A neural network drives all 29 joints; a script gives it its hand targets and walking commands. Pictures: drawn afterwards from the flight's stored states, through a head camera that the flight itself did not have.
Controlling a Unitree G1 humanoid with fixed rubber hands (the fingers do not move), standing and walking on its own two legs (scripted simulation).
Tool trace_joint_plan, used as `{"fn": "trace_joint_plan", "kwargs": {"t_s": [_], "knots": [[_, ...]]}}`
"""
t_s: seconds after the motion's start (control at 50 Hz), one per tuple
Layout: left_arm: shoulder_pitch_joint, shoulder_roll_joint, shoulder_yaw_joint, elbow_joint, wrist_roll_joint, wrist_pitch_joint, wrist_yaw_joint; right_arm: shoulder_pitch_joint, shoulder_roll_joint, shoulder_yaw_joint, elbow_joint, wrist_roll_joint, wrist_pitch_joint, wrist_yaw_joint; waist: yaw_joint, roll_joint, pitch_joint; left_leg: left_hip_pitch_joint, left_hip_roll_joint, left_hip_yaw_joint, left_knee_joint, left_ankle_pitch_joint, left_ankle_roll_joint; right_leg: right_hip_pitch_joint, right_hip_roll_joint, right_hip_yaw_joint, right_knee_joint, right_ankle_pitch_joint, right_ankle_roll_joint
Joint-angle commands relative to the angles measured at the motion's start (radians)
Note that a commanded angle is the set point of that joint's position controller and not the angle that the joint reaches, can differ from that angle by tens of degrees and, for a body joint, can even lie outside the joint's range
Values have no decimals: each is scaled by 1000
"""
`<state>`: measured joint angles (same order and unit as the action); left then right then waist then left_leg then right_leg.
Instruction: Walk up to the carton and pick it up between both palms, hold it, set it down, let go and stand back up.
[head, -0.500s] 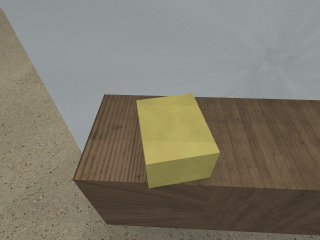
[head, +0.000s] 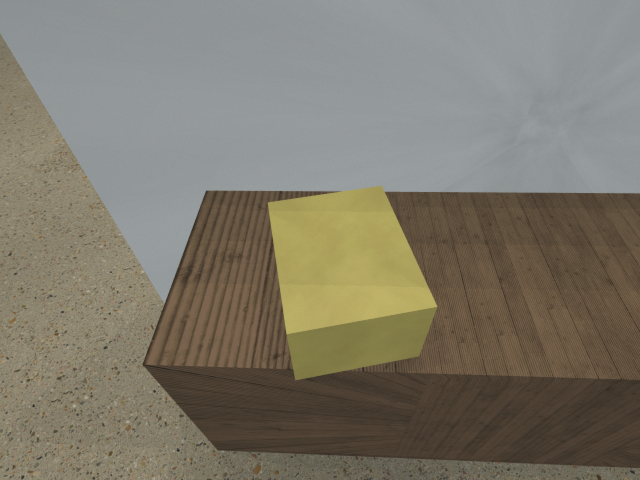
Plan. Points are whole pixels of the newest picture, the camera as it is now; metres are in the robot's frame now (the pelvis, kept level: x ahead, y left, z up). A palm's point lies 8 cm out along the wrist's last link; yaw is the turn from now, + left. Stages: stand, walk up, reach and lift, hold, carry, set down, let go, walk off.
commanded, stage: stand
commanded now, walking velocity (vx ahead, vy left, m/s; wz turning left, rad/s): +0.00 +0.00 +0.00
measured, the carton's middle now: (341, 277) +0.46 -0.01 -0.10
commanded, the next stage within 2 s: none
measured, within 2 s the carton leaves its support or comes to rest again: neither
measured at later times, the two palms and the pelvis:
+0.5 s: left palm out of the picture +0.03 +0.23 -0.13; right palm out of the picture +0.01 -0.25 -0.13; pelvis +0.02 -0.01 +0.00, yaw +0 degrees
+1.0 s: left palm out of the picture +0.00 +0.22 -0.14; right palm out of the picture +0.00 -0.24 -0.13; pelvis +0.01 -0.01 +0.00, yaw +0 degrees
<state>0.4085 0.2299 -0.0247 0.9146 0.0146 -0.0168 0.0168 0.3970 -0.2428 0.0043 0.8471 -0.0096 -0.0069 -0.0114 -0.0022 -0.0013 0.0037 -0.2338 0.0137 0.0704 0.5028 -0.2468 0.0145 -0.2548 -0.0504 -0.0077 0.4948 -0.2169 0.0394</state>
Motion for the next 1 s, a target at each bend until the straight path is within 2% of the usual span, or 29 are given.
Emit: {"fn": "trace_joint_plan", "kwargs": {"t_s": [0.0,0.02,0.04,0.16,0.22,0.26,0.3,0.34,0.36,0.4,0.44,0.46,0.48,0.56,0.58,0.6,0.62,0.66,0.98], "knots": [[39,143,26,-44,-3,-16,9,69,-117,-22,-39,5,-22,-10,-5,-7,51,-47,73,-123,-130,8,4,6,-39,84,-101,34,-25],[40,131,27,-38,-3,-13,9,71,-124,-27,-32,4,-19,-11,-9,8,73,-57,74,-118,-132,-21,4,-10,-43,83,-113,1,-27],[47,123,24,-33,-4,-12,9,59,-128,-27,-25,4,-16,-12,-3,-2,85,-59,74,-120,-127,-33,3,-16,-39,86,-120,-11,-26],[16,120,20,-18,-10,-12,14,74,-103,-19,6,5,-18,-17,-5,-13,63,-17,83,-114,-119,66,3,7,-47,77,-108,80,-33],[16,121,15,-6,-11,-6,14,66,-102,-15,17,5,-16,-19,1,-8,67,-25,86,-119,-131,39,1,8,-42,78,-113,54,-31],[-6,119,12,-2,-15,-5,15,66,-95,-12,28,5,-16,-20,-7,-23,93,-31,84,-120,-140,54,-4,-1,-41,78,-118,55,-34],[9,109,14,10,-12,-5,16,68,-102,-13,35,7,-16,-22,2,13,78,-19,83,-111,-139,47,-2,12,-45,83,-120,55,-34],[2,125,13,16,-12,-7,17,64,-100,-13,43,7,-19,-22,0,18,47,8,85,-106,-138,81,-4,25,-47,80,-117,85,-35],[-16,130,17,17,-10,-8,19,65,-94,-12,46,8,-20,-20,-7,-4,45,3,86,-116,-135,85,-3,46,-46,76,-110,103,-36],[-11,111,12,28,-9,-10,21,53,-97,-13,55,8,-21,-22,2,-5,34,30,89,-110,-120,131,1,49,-50,79,-109,141,-39],[-8,112,15,36,-15,-6,20,68,-94,-13,64,6,-16,-24,-1,-19,44,21,85,-105,-126,83,-2,30,-48,78,-125,90,-39],[-19,115,14,37,-19,-2,21,68,-77,-13,68,7,-13,-24,-9,-13,78,0,81,-111,-139,53,-5,13,-46,77,-133,54,-41],[-15,104,14,44,-17,1,21,65,-83,-12,76,5,-12,-24,-3,8,86,-11,82,-109,-145,44,-7,23,-46,77,-134,39,-37],[-10,97,8,54,-13,0,22,57,-74,-10,79,7,-15,-26,2,7,91,-8,84,-111,-149,77,-6,27,-46,73,-122,68,-34],[-5,102,10,58,-13,-1,23,59,-78,-14,78,6,-14,-27,0,-6,79,3,86,-107,-151,64,-3,20,-47,76,-130,60,-32],[-15,105,15,62,-11,-1,24,58,-72,-17,76,8,-14,-26,-1,11,74,3,85,-111,-154,56,-2,17,-44,70,-129,53,-33],[-17,108,15,62,-14,1,25,61,-65,-11,87,11,-13,-26,-3,4,121,-17,82,-112,-157,59,-5,7,-45,72,-136,57,-34],[-8,88,14,65,-7,-2,25,68,-80,-19,88,9,-16,-27,-5,-4,75,20,89,-105,-161,41,-4,22,-48,68,-137,45,-33],[12,73,26,87,-8,-3,27,57,-60,-25,114,9,-14,-29,0,0,100,6,88,-104,-175,-1,-5,14,-47,67,-148,13,-33]]}}
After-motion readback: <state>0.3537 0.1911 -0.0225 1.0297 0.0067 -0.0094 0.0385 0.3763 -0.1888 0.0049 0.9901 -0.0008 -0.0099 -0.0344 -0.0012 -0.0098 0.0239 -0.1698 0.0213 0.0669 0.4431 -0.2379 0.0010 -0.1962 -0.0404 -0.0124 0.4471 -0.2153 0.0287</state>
